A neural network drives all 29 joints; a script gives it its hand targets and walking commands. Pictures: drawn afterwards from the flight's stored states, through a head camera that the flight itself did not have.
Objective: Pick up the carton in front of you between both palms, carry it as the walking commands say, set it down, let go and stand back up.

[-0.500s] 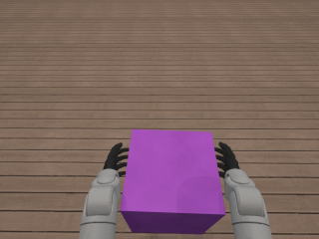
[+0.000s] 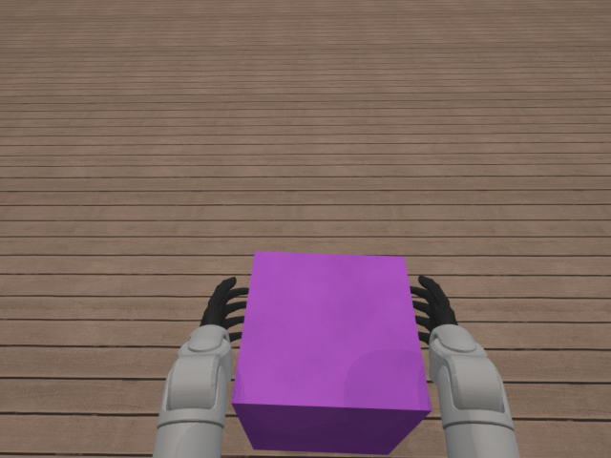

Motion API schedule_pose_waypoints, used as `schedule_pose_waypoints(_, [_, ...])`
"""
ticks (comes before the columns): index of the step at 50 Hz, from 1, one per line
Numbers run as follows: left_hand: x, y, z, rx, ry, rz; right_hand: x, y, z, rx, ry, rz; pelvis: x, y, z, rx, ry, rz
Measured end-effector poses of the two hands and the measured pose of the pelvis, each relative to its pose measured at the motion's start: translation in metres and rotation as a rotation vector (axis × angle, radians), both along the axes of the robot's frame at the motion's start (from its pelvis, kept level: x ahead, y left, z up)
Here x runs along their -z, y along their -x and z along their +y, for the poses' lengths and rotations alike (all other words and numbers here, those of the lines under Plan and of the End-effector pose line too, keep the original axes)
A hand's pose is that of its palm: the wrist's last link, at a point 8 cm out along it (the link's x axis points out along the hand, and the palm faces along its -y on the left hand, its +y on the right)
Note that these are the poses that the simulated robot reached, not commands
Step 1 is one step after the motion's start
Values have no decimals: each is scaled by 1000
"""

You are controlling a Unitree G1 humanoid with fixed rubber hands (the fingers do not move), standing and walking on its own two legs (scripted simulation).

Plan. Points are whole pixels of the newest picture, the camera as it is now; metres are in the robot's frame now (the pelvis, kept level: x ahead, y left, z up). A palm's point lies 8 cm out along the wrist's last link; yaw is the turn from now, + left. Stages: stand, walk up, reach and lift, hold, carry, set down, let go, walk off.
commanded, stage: carry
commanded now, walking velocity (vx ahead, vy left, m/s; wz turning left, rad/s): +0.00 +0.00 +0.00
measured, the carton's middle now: (324, 358) +0.28 +0.00 -0.05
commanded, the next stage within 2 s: hold in 1.06 s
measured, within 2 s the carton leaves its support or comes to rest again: neither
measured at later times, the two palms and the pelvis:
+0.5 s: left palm (211, 360) +0.24 +0.14 +0.04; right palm (454, 360) +0.24 -0.15 +0.04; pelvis -0.04 +0.00 +0.00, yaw +0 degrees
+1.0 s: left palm (212, 372) +0.23 +0.14 +0.04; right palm (461, 373) +0.23 -0.16 +0.04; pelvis -0.06 -0.01 +0.00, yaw +0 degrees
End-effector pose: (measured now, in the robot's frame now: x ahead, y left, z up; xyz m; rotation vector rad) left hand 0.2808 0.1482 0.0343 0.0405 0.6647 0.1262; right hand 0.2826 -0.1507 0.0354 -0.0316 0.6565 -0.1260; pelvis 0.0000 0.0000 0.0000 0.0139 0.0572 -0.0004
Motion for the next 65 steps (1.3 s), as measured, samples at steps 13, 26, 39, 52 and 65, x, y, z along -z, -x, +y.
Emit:
schedule_pose_waypoints(13, [-5,24,-2,1,2,-5,-6,24,-2,2,0,-5,-2,24,-2,2,6,-28])
schedule_pose_waypoints(26, [-7,42,-4,2,2,1,-8,43,-4,3,2,0,-3,44,-4,3,11,-34])
schedule_pose_waypoints(39, [-7,52,-6,5,1,1,-8,53,-6,5,4,1,-3,54,-5,5,12,-34])
schedule_pose_waypoints(52, [-7,56,-8,5,1,1,-8,58,-8,6,4,1,-2,59,-8,6,12,-33])
schedule_pose_waypoints(65, [-7,60,-36,134,-4,4,-10,97,-34,118,19,6,-12,71,0,115,22,-168])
